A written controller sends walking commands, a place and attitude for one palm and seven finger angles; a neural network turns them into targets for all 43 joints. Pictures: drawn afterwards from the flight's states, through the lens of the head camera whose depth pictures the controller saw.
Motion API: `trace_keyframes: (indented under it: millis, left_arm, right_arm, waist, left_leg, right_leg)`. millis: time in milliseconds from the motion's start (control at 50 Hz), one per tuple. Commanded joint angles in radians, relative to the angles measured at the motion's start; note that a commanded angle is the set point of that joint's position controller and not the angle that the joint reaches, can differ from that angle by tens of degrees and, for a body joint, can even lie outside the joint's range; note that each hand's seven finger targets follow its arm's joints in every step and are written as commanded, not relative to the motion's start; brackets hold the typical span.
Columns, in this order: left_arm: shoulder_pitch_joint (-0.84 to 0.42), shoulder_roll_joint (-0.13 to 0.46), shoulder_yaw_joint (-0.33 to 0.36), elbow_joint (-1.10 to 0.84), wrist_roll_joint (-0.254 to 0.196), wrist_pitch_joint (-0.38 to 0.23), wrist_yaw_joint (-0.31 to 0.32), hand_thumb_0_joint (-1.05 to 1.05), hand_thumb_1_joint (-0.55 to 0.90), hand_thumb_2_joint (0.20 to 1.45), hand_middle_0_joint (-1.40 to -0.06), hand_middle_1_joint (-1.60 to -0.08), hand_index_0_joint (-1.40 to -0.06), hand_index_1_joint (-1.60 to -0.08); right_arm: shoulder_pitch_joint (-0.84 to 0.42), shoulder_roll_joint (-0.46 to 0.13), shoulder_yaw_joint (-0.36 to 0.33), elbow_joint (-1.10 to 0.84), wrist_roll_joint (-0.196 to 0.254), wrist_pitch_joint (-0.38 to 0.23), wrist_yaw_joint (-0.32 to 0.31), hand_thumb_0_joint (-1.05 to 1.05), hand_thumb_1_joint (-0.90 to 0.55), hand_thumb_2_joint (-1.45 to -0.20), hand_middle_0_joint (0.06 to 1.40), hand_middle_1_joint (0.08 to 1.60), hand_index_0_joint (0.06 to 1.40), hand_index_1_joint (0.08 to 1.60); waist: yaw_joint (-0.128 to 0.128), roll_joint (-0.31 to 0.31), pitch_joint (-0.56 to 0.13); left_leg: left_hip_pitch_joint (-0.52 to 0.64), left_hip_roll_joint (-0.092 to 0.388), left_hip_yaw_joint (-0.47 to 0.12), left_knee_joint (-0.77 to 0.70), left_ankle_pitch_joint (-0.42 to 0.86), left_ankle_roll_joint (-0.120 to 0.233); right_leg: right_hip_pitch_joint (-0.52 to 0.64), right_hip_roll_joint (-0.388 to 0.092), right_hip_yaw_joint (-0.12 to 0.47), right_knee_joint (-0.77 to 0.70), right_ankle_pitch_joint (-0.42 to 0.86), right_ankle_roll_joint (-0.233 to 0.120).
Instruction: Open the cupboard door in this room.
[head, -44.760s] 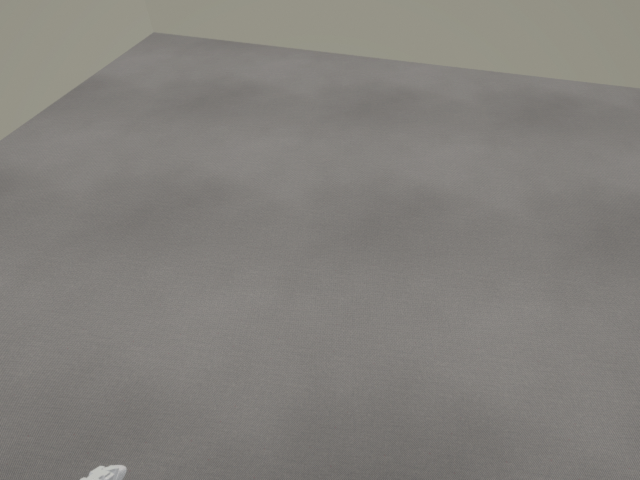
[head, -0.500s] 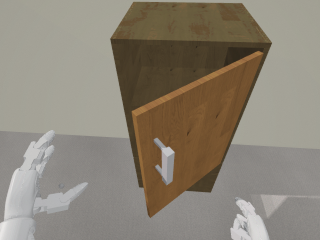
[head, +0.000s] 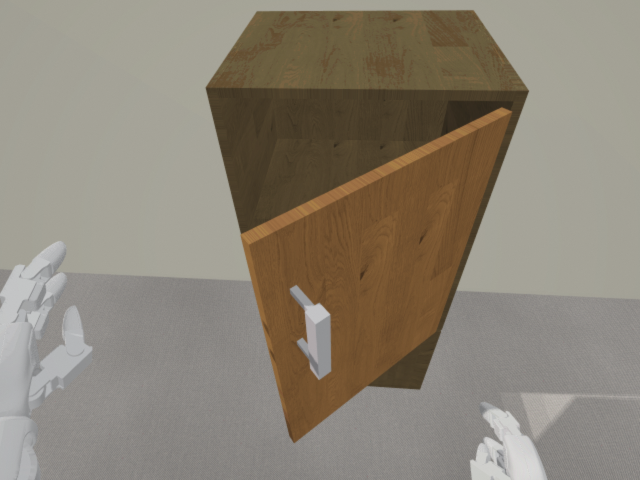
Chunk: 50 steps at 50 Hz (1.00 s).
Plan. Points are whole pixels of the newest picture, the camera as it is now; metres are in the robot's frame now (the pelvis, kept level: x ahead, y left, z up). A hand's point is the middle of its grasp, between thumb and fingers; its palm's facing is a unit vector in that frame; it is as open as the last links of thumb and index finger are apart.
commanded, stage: draw the hand back to the body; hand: left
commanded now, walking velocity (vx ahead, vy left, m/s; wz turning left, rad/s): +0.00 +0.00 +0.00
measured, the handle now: (309, 333) +0.29 +0.06 +0.04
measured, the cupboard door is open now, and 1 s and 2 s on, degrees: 41 41 41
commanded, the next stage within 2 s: step back with the hand held close in 0.14 s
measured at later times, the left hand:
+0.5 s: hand (85, 359) +0.18 +0.25 +0.15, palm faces +0.36 -0.79 -0.50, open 7.4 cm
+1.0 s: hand out of the picture +0.08 +0.30 +0.15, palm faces +0.42 -0.75 -0.51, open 7.4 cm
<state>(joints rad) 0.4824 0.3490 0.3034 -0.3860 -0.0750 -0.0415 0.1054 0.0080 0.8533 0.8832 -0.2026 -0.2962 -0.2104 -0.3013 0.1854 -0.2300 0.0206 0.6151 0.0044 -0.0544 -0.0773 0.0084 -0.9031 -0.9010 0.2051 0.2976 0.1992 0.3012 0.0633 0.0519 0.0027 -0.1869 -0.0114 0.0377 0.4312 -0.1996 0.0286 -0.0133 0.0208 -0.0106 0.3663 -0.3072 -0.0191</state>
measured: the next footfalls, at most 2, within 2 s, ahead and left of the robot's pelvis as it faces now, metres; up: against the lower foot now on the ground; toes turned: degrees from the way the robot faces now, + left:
right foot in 1.46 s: -0.28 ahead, -0.06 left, +0.00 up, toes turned +2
left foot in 1.58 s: -0.11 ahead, +0.15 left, +0.00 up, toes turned +0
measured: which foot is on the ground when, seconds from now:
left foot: down 0.00-1.00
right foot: down 0.00-1.00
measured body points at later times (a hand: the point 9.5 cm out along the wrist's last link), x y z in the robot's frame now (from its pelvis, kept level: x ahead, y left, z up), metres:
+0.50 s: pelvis -0.02 -0.01 +0.00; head -0.01 -0.03 +0.45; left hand +0.16 +0.29 +0.17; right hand +0.17 -0.25 -0.08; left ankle +0.02 +0.10 -0.74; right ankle -0.07 -0.11 -0.74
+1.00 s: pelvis -0.11 +0.03 -0.01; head -0.08 +0.04 +0.44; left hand +0.06 +0.34 +0.18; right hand +0.07 -0.20 -0.10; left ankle +0.02 +0.10 -0.74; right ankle -0.07 -0.10 -0.74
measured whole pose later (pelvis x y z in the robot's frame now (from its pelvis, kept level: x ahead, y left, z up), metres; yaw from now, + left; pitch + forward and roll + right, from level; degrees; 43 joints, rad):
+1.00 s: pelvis -0.11 +0.03 -0.01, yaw +3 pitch -1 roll -3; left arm 0.56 0.44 0.43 -0.54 -0.04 -0.16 0.15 0.01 0.89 0.90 -0.21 -0.30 -0.22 -0.30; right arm 0.21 -0.21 0.00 0.56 0.01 -0.05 -0.08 0.01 -0.90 -0.90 0.21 0.30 0.20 0.30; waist 0.00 0.04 0.07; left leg -0.44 -0.01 0.01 0.53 -0.12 0.07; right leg -0.28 0.05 0.01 0.53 -0.25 0.00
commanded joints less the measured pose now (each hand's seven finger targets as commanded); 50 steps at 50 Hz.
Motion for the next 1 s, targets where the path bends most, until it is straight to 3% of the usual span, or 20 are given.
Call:
trace_keyframes:
  millis: [0,140,220,240,260,280,300,360,420,480,580,640,740,820,860,920,980]
  left_arm:
    - [-0.078,0.200,0.145,-0.227,-0.005,-0.075,0.022,0.000,0.900,0.900,-0.200,-0.300,-0.200,-0.300]
    - [-0.079,0.190,0.134,-0.214,-0.009,-0.081,0.019,0.000,0.900,0.900,-0.200,-0.300,-0.200,-0.300]
    - [-0.084,0.193,0.136,-0.194,-0.010,-0.088,0.016,0.000,0.900,0.900,-0.200,-0.300,-0.200,-0.300]
    - [-0.146,0.226,0.156,-0.265,-0.012,-0.097,0.019,0.000,0.900,0.900,-0.200,-0.300,-0.200,-0.300]
    - [-0.196,0.351,0.282,-0.289,0.000,-0.134,0.028,0.000,0.900,0.900,-0.200,-0.300,-0.200,-0.300]
    - [-0.093,0.263,0.218,-0.197,0.003,-0.130,0.017,0.000,0.900,0.900,-0.200,-0.300,-0.200,-0.300]
    - [-0.037,0.229,0.191,-0.176,0.007,-0.125,0.010,0.000,0.900,0.900,-0.200,-0.300,-0.200,-0.300]
    - [0.022,0.213,0.177,-0.201,0.011,-0.122,0.009,0.000,0.900,0.900,-0.200,-0.300,-0.200,-0.300]
    - [0.027,0.235,0.186,-0.223,0.011,-0.113,0.019,0.000,0.900,0.900,-0.200,-0.300,-0.200,-0.300]
    - [0.032,0.262,0.210,-0.270,0.007,-0.112,0.030,0.000,0.900,0.900,-0.200,-0.300,-0.200,-0.300]
    - [0.057,0.284,0.234,-0.317,0.004,-0.125,0.046,0.000,0.900,0.900,-0.200,-0.300,-0.200,-0.300]
    - [0.082,0.277,0.237,-0.314,0.002,-0.134,0.053,0.000,0.900,0.900,-0.200,-0.300,-0.200,-0.300]
    - [0.085,0.261,0.236,-0.313,0.011,-0.160,0.062,0.000,0.900,0.900,-0.200,-0.300,-0.200,-0.300]
    - [0.074,0.261,0.259,-0.321,0.032,-0.181,0.067,0.000,0.900,0.900,-0.200,-0.300,-0.200,-0.300]
    - [0.060,0.249,0.259,-0.340,0.037,-0.183,0.066,0.000,0.900,0.900,-0.200,-0.300,-0.200,-0.300]
    - [0.080,0.275,0.281,-0.374,0.034,-0.193,0.069,0.000,0.900,0.900,-0.200,-0.300,-0.200,-0.300]
    - [0.087,0.254,0.258,-0.382,0.031,-0.197,0.072,0.000,0.900,0.900,-0.200,-0.300,-0.200,-0.300]
  right_arm:
    - [-0.136,-0.102,-0.037,-0.161,0.004,-0.057,-0.011,0.000,-0.900,-0.900,0.200,0.300,0.200,0.300]
    - [-0.143,-0.101,-0.038,-0.156,0.006,-0.061,-0.014,0.000,-0.900,-0.900,0.200,0.300,0.200,0.300]
    - [-0.147,-0.104,-0.041,-0.153,0.006,-0.062,-0.017,0.000,-0.900,-0.900,0.200,0.300,0.200,0.300]
    - [-0.153,-0.103,-0.039,-0.160,0.007,-0.065,-0.018,0.000,-0.900,-0.900,0.200,0.300,0.200,0.300]
    - [-0.125,-0.121,-0.042,-0.178,0.010,-0.044,-0.014,0.000,-0.900,-0.900,0.200,0.300,0.200,0.300]
    - [-0.130,-0.110,-0.044,-0.157,0.006,-0.025,-0.014,0.000,-0.900,-0.900,0.200,0.300,0.200,0.300]
    - [-0.128,-0.110,-0.047,-0.169,0.006,-0.011,-0.011,0.000,-0.900,-0.900,0.200,0.300,0.200,0.300]
    - [-0.121,-0.116,-0.056,-0.193,0.012,0.022,-0.010,0.000,-0.900,-0.900,0.200,0.300,0.200,0.300]
    - [-0.124,-0.116,-0.062,-0.205,0.017,0.044,-0.015,0.000,-0.900,-0.900,0.200,0.300,0.200,0.300]
    - [-0.124,-0.113,-0.064,-0.227,0.022,0.055,-0.017,0.000,-0.900,-0.900,0.200,0.300,0.200,0.300]
    - [-0.120,-0.114,-0.068,-0.241,0.023,0.053,-0.021,0.000,-0.900,-0.900,0.200,0.300,0.200,0.300]
    - [-0.114,-0.114,-0.070,-0.238,0.022,0.043,-0.020,0.000,-0.900,-0.900,0.200,0.300,0.200,0.300]
    - [-0.106,-0.127,-0.068,-0.233,0.016,0.011,-0.021,0.000,-0.900,-0.900,0.200,0.300,0.200,0.300]
    - [-0.106,-0.143,-0.073,-0.233,0.006,-0.018,-0.025,0.000,-0.900,-0.900,0.200,0.300,0.200,0.300]
    - [-0.097,-0.137,-0.075,-0.234,0.007,-0.031,-0.021,0.000,-0.900,-0.900,0.200,0.300,0.200,0.300]
    - [-0.084,-0.128,-0.079,-0.221,0.004,-0.052,-0.015,0.000,-0.900,-0.900,0.200,0.300,0.200,0.300]
    - [-0.066,-0.118,-0.079,-0.202,0.000,-0.064,-0.007,0.000,-0.900,-0.900,0.200,0.300,0.200,0.300]
  waist:
    - [0.002,-0.005,-0.085]
    - [0.000,0.019,-0.055]
    - [0.002,-0.030,-0.047]
    - [0.004,0.001,-0.072]
    - [-0.038,-0.033,0.009]
    - [-0.043,-0.086,-0.013]
    - [-0.042,-0.097,-0.033]
    - [-0.043,-0.031,-0.121]
    - [-0.046,-0.034,-0.133]
    - [-0.047,-0.063,-0.148]
    - [-0.048,0.002,-0.150]
    - [-0.052,0.014,-0.127]
    - [-0.060,0.055,-0.057]
    - [-0.052,0.127,-0.051]
    - [-0.049,0.122,-0.067]
    - [-0.049,0.100,-0.102]
    - [-0.063,-0.007,-0.088]
  left_leg:
    - [0.174,0.022,-0.022,-0.014,0.231,0.006]
    - [0.176,0.020,-0.022,-0.020,0.201,0.005]
    - [0.175,0.020,-0.024,-0.024,0.188,0.007]
    - [0.185,0.017,-0.023,-0.020,0.191,0.009]
    - [0.149,0.035,-0.043,0.038,0.187,0.028]
    - [0.145,0.033,-0.046,0.063,0.207,0.029]
    - [0.141,0.034,-0.038,0.070,0.234,0.027]
    - [0.163,0.050,-0.023,0.073,0.381,0.026]
    - [0.162,0.060,-0.025,0.069,0.406,0.023]
    - [0.142,0.071,-0.031,0.065,0.394,0.019]
    - [0.087,0.087,-0.055,0.042,0.339,0.015]
    - [0.025,0.095,-0.077,0.017,0.219,0.013]
    - [-0.140,0.120,-0.147,-0.090,-0.148,0.019]
    - [-0.367,0.174,-0.230,-0.218,-0.419,0.052]
    - [-0.426,0.183,-0.244,-0.238,-0.465,0.057]
    - [-0.362,0.153,-0.210,-0.172,-0.418,0.042]
    - [-0.215,0.084,-0.140,-0.020,-0.334,0.000]
  right_leg:
    - [-0.144,-0.017,0.001,-0.069,0.327,0.011]
    - [-0.157,-0.018,0.004,-0.081,0.298,0.013]
    - [-0.157,-0.017,0.004,-0.092,0.284,0.015]
    - [-0.152,-0.022,0.011,-0.090,0.296,0.016]
    - [-0.257,-0.066,0.073,-0.140,0.387,0.043]
    - [-0.243,-0.084,0.063,-0.123,0.459,0.055]
    - [-0.230,-0.088,0.056,-0.104,0.517,0.068]
    - [-0.188,-0.086,0.033,-0.041,0.608,0.084]
    - [-0.199,-0.083,0.028,-0.029,0.592,0.086]
    - [-0.204,-0.077,0.036,-0.013,0.543,0.077]
    - [-0.208,-0.066,0.048,0.009,0.405,0.052]
    - [-0.213,-0.061,0.058,0.006,0.298,0.041]
    - [-0.206,-0.026,0.055,0.017,0.039,0.024]
    - [-0.051,0.025,0.031,0.150,-0.022,0.026]
    - [-0.003,0.042,0.023,0.209,-0.024,0.018]
    - [-0.064,0.027,0.053,0.157,-0.052,-0.001]
    - [-0.276,-0.035,0.143,0.013,-0.179,-0.035]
